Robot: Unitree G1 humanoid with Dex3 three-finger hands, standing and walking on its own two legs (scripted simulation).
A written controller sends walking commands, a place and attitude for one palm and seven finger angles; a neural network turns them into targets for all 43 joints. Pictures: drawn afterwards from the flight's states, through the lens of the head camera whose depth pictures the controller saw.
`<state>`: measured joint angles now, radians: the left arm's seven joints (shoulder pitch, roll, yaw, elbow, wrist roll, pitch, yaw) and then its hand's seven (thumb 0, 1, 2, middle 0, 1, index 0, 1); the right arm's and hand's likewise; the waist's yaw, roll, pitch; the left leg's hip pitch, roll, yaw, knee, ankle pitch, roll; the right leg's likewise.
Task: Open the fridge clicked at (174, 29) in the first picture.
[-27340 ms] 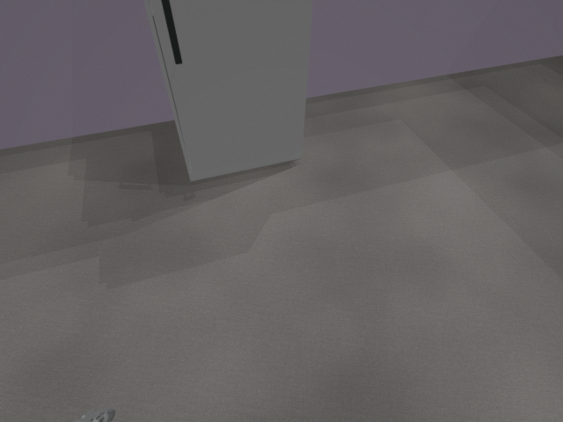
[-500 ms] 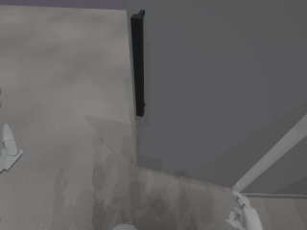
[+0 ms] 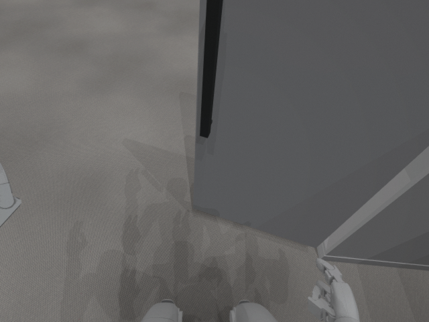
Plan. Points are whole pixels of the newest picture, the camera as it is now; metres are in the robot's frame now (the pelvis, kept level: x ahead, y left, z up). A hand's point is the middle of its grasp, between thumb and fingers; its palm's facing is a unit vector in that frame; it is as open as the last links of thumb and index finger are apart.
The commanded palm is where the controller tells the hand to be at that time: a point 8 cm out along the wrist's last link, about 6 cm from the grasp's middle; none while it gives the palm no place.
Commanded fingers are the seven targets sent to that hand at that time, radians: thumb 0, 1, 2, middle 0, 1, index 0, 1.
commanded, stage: step back with the hand held close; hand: left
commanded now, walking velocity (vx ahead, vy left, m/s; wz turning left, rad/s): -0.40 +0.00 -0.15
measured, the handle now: (211, 75) +0.62 +0.06 +0.11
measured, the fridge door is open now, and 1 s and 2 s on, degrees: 77 77 77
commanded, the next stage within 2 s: stop stepping back and stand still in 0.06 s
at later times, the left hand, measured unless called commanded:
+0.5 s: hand (8, 274) +0.14 +0.23 +0.18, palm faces +0.30 -0.81 -0.50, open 7.4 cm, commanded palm +0.08 +0.27 +0.20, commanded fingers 0.00 0.90 0.90 -0.20 -0.30 -0.20 -0.30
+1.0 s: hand (23, 293) +0.13 +0.22 +0.16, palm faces +0.33 -0.81 -0.48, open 7.4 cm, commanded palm none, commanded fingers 0.00 0.90 0.90 -0.20 -0.30 -0.20 -0.30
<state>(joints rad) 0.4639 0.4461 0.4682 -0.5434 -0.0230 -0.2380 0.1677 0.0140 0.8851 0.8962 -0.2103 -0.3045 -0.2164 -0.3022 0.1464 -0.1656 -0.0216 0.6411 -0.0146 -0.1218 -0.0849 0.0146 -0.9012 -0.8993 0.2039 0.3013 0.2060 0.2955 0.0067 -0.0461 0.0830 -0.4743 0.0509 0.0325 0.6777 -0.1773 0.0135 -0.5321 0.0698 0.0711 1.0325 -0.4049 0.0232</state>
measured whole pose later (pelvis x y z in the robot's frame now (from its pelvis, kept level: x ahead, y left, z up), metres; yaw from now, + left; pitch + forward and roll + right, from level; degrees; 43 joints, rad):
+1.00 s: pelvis -0.11 -0.03 +0.02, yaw -4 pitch -1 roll +0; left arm 0.44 0.42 0.34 -0.28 0.00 -0.22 0.13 0.01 0.89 0.90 -0.20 -0.30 -0.21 -0.30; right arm 0.25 -0.19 0.01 0.73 -0.02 -0.15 -0.04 0.01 -0.90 -0.90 0.20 0.30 0.21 0.30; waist 0.00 0.02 -0.02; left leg -0.38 0.02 0.02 0.65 -0.26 0.01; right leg -0.28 0.03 -0.01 0.59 -0.29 -0.04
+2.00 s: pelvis -0.05 +0.02 +0.03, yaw -6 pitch +0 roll +0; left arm 0.11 0.23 -0.01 1.11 0.02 -0.01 0.02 0.00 0.91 0.90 -0.20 -0.30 -0.20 -0.30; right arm 0.13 -0.19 0.00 1.14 -0.02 0.00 -0.01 0.00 -0.90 -0.90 0.20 0.30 0.20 0.30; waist -0.02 -0.02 0.03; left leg -0.15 -0.02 0.09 0.36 -0.21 0.05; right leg -0.12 -0.03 0.04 0.36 -0.24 0.03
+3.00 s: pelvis -0.06 +0.00 +0.03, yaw -6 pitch -1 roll +0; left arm 0.21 0.19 0.00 1.14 0.02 -0.01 0.03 0.00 0.91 0.90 -0.20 -0.30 -0.20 -0.30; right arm 0.21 -0.16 -0.01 1.16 -0.02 0.00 -0.03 0.01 -0.91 -0.90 0.20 0.30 0.20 0.29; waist -0.02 -0.01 0.05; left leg -0.16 0.00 0.09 0.37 -0.20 0.03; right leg -0.13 0.00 0.03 0.37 -0.23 0.01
